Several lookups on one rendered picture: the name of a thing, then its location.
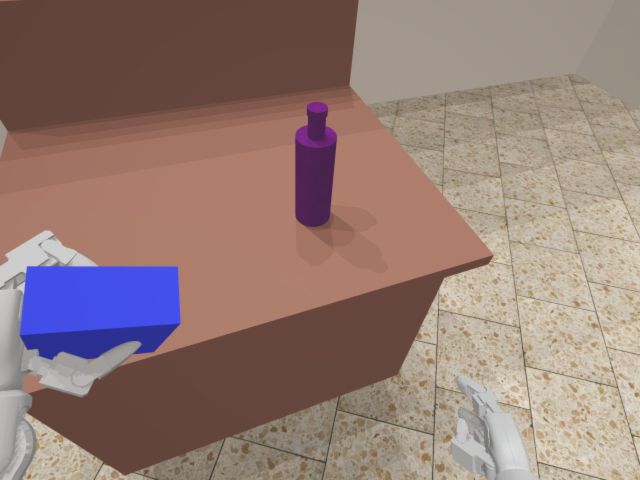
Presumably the robot left hand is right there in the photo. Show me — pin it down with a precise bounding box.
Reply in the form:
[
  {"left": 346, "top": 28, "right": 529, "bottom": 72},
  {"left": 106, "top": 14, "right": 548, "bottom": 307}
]
[{"left": 0, "top": 230, "right": 142, "bottom": 397}]

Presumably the robot right hand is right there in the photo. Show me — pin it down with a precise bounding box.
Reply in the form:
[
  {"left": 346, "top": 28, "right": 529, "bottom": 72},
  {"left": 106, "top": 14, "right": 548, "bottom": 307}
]
[{"left": 451, "top": 375, "right": 532, "bottom": 480}]

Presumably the table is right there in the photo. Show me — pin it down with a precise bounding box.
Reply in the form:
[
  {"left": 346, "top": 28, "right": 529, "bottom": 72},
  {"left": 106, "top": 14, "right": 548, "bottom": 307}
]
[{"left": 0, "top": 0, "right": 494, "bottom": 475}]

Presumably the sponge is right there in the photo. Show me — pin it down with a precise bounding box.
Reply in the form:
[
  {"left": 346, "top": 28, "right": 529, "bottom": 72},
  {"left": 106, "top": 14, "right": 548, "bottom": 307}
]
[{"left": 20, "top": 266, "right": 181, "bottom": 360}]

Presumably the robot left forearm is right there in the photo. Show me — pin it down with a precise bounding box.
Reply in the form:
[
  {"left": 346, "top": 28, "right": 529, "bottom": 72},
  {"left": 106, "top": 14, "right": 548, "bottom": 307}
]
[{"left": 0, "top": 390, "right": 37, "bottom": 480}]

